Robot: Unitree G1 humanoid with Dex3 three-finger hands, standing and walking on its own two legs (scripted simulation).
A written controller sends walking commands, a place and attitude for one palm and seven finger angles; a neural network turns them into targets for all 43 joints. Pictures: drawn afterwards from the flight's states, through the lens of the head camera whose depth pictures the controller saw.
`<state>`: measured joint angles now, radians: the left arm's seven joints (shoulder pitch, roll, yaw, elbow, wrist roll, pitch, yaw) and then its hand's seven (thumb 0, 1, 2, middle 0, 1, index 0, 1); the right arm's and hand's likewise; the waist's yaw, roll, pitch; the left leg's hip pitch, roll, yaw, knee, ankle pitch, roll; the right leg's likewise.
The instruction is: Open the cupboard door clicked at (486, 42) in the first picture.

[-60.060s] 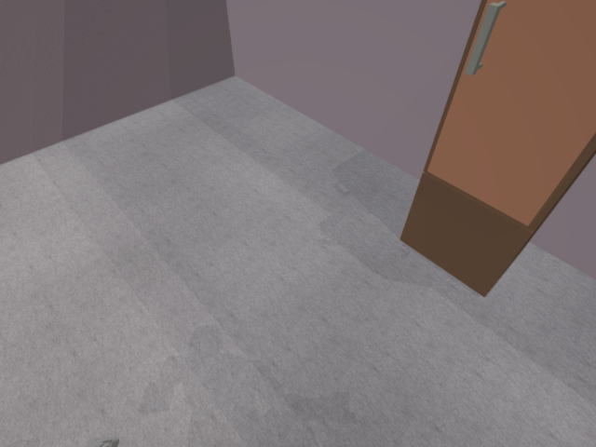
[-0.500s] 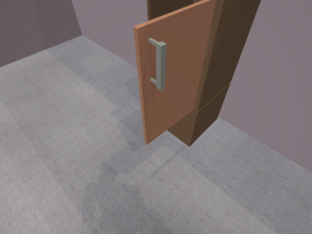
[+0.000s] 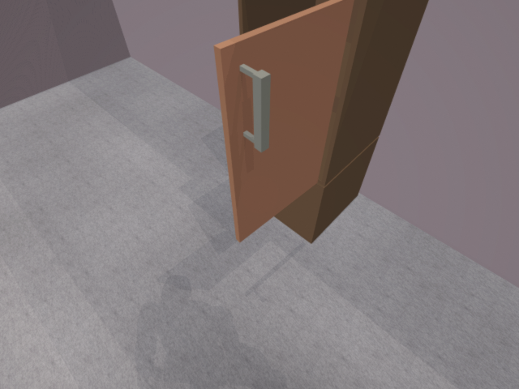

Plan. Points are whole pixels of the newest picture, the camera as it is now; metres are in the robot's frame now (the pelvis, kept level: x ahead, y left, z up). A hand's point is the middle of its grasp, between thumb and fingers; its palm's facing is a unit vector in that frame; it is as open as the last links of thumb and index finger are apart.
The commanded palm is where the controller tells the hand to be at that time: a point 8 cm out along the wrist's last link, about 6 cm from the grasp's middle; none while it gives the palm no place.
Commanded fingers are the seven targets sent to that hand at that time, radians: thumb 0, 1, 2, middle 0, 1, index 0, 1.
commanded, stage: look to check the result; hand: left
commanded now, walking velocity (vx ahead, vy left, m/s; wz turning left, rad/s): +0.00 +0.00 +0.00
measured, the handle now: (254, 110) +0.58 +0.04 +0.12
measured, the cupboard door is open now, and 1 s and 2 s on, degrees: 86 86 86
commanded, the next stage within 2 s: stand and wait in 0.46 s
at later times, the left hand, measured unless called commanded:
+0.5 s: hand out of the picture +0.07 +0.21 -0.16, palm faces +0.01 -0.96 -0.29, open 7.3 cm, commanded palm none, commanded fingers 0.00 0.90 0.90 -0.20 -0.30 -0.20 -0.30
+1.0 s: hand out of the picture +0.10 +0.23 -0.15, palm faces -0.01 -0.95 -0.32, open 7.4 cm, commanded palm none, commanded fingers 0.00 0.90 0.90 -0.20 -0.30 -0.20 -0.30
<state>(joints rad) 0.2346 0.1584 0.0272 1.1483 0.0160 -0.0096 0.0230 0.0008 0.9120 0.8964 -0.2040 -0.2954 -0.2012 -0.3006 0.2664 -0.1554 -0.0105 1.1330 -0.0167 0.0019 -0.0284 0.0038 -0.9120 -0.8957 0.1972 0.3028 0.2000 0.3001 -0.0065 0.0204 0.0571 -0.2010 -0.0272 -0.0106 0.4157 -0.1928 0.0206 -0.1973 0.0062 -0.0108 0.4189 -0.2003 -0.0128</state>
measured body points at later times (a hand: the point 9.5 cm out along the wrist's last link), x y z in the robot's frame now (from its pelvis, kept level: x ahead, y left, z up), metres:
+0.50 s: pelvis +0.01 -0.01 +0.00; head +0.04 -0.01 +0.45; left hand +0.07 +0.26 -0.14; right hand +0.07 -0.27 -0.15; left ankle +0.02 +0.11 -0.74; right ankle +0.02 -0.11 -0.74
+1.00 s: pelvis +0.03 -0.01 +0.01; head +0.05 -0.01 +0.46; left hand +0.11 +0.28 -0.13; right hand +0.10 -0.29 -0.14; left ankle +0.02 +0.11 -0.74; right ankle +0.02 -0.11 -0.74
